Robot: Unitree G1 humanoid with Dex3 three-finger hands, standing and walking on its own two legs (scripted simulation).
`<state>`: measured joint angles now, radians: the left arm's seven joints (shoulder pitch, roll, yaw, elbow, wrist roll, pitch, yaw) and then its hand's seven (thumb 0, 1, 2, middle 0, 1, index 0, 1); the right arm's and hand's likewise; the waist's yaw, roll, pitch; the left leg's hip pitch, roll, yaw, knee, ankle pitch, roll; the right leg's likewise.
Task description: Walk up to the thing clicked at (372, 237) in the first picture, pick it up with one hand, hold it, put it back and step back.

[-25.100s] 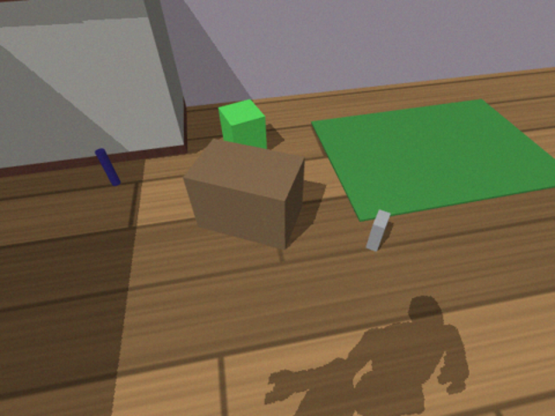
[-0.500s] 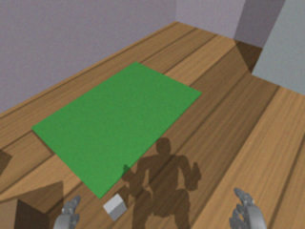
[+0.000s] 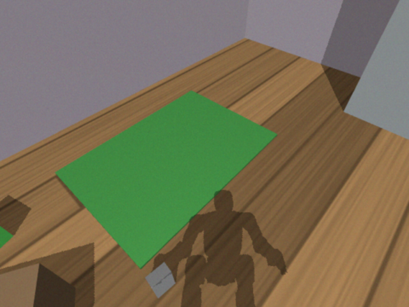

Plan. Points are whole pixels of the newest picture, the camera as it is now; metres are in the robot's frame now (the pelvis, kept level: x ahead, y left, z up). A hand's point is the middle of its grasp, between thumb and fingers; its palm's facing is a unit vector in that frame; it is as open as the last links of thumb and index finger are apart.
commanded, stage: stand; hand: left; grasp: from the side
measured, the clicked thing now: (161, 280) +0.38 +0.22 -0.68
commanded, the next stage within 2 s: step back in 1.74 s
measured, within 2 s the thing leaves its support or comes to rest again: neither
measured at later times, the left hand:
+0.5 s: hand out of the picture +0.03 +0.25 -0.15, palm faces -0.01 -0.94 -0.35, open 7.4 cm
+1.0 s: hand out of the picture +0.06 +0.25 -0.15, palm faces -0.02 -0.94 -0.34, open 7.4 cm
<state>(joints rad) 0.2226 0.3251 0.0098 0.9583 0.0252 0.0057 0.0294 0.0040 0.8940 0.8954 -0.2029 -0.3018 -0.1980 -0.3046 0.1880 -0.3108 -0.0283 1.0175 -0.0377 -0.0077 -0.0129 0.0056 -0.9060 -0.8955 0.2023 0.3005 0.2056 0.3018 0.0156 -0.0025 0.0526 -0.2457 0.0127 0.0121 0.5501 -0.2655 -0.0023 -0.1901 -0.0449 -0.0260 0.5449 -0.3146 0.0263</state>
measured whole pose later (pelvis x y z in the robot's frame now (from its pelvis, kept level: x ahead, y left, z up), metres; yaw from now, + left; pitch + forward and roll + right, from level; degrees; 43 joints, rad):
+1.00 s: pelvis +0.00 +0.00 +0.01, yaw +0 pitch -3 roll +0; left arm 0.12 0.33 0.00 1.16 0.01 -0.01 0.01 0.00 0.91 0.90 -0.20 -0.30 -0.20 -0.31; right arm 0.12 -0.33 -0.01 1.17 -0.02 -0.01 0.00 0.00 -0.91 -0.90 0.20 0.30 0.21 0.30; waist 0.00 0.01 0.05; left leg -0.13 0.01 0.02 0.34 -0.15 -0.01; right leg -0.09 -0.04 -0.02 0.34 -0.20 0.03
